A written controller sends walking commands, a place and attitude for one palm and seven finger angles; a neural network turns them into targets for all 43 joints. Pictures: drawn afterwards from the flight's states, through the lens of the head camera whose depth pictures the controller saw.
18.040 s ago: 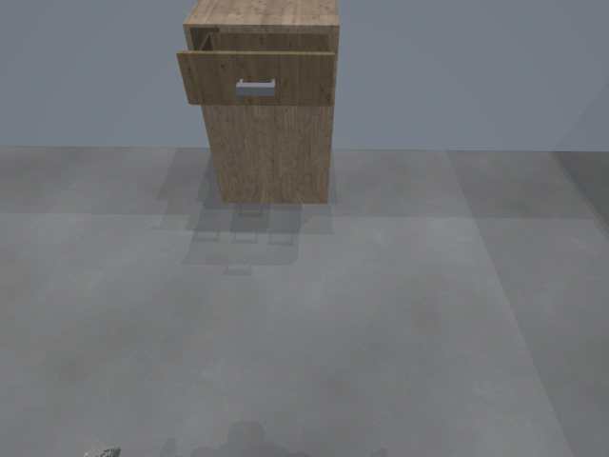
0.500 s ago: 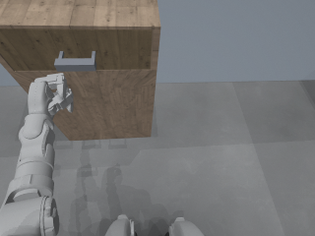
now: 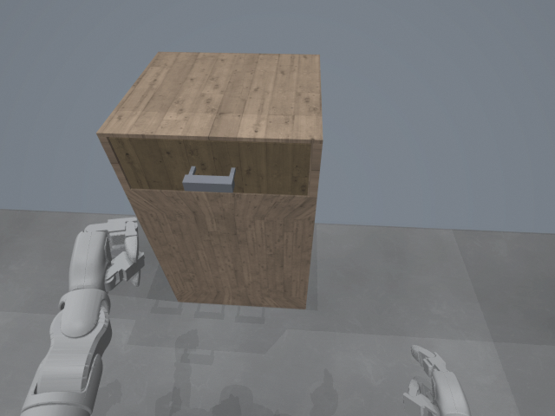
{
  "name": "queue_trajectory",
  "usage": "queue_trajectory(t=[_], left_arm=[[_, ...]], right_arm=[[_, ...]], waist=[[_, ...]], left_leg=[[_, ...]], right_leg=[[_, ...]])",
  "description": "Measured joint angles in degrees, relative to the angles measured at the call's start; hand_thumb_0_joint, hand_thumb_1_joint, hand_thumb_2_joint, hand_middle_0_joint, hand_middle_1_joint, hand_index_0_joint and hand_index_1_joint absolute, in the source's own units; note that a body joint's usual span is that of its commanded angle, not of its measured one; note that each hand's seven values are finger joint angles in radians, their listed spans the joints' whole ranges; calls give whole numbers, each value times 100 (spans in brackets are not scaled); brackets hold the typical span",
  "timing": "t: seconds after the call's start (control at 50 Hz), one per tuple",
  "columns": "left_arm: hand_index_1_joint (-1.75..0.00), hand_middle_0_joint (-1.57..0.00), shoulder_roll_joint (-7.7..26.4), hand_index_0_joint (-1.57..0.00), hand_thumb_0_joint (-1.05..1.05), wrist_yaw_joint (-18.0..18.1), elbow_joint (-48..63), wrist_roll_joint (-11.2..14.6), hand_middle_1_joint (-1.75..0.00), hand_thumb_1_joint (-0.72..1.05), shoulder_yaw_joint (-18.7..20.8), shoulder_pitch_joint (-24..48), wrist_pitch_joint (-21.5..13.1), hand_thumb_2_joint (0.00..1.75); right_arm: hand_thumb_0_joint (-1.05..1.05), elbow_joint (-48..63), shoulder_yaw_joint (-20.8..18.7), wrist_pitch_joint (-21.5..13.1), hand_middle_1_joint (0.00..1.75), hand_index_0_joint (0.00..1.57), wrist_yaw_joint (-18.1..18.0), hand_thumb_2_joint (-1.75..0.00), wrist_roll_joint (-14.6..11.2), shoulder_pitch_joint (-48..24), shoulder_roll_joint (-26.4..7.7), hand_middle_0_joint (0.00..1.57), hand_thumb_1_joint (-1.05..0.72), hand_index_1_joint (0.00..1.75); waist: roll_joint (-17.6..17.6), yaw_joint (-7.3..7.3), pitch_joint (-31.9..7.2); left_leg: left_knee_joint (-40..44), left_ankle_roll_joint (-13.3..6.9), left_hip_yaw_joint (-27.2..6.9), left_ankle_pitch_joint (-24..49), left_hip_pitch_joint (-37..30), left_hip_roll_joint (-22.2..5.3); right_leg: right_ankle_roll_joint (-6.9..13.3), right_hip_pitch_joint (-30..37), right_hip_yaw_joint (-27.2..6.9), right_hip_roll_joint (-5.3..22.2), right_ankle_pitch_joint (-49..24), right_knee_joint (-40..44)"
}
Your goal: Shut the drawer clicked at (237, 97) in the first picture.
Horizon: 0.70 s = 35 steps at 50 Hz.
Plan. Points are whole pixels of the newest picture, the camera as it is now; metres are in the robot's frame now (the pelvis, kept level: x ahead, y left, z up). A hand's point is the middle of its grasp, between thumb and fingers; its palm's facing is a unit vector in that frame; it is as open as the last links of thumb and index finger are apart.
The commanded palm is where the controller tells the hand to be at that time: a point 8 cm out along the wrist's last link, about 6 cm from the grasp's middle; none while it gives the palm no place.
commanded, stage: draw the hand back to the body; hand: left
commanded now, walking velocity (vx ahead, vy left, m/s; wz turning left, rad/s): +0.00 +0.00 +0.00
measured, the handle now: (211, 177) +0.63 +0.21 -0.05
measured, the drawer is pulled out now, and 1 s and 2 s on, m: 0.00 0.00 0.00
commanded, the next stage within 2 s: step back with the hand held close in 0.58 s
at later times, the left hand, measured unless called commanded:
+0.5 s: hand (47, 326) +0.17 +0.24 +0.17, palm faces +0.42 -0.82 -0.40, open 3.2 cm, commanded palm +0.12 +0.27 +0.18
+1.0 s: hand (55, 321) +0.18 +0.24 +0.16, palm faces +0.30 -0.82 -0.48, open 3.2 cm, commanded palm +0.11 +0.28 +0.18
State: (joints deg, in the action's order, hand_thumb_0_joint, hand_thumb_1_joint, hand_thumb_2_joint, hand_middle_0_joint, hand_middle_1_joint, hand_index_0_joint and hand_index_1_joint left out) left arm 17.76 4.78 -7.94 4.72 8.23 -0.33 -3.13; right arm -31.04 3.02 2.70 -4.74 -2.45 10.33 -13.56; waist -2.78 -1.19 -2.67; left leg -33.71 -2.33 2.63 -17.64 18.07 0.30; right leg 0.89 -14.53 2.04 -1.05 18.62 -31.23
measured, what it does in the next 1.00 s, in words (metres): stands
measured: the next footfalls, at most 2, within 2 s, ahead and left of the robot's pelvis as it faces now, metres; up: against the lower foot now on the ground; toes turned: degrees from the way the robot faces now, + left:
right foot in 1.80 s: -0.24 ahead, -0.06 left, +0.00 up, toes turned -2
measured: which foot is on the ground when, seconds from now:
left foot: down 0.00-1.00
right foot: down 0.00-1.00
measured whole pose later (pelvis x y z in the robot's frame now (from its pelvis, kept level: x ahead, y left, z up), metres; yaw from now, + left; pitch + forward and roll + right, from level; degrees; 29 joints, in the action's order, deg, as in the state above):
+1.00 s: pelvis -0.02 +0.01 +0.01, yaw -1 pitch +0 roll -1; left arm 21.0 5.7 26.7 3.3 18.6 -34.8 -10.8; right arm -32.2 -1.1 0.8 -4.3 -0.1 10.7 -14.2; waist -3.7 -0.1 1.1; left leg -24.2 -2.8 3.4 -11.3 13.4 0.6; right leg 0.2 -9.9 1.2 -1.0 11.7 -21.3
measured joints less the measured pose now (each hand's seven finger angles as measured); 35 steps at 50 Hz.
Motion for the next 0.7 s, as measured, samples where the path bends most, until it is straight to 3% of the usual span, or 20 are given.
queue_trajectory(t=[0.2, 0.44, 0.7], left_arm=[[-160, -140, 11, -140, 1, 21, 1712, -2, -160, 89, 225, -1481, 112, 90], [-160, -141, 172, -141, 1, 50, 3367, -1, -160, 89, 783, -3001, -141, 90], [-160, -141, 29, -141, 1, 104, 3204, -65, -160, 89, 698, -2890, -228, 90]], right_arm=[[1, -148, 24, -248, 30, 20, 60, -89, 145, -35, 33, 20, -90, 30], [1, -312, -130, -593, 30, 20, 88, -89, 242, 131, -9, 20, -90, 30], [1, -446, -144, -819, 30, 20, 1, -89, 278, 130, 34, 20, -90, 30]], waist=[[-92, -146, 221], [-199, -279, 274], [-188, -286, 379]], left_leg=[[776, 35, -3, 322, -907, 18], [893, 79, -68, 383, -1156, -36], [906, 95, -89, 443, -1217, -53]], right_leg=[[22, 906, -11, -9, -324, 782], [62, 1240, 46, -74, -450, 1054], [84, 1303, 66, -92, -500, 1063]])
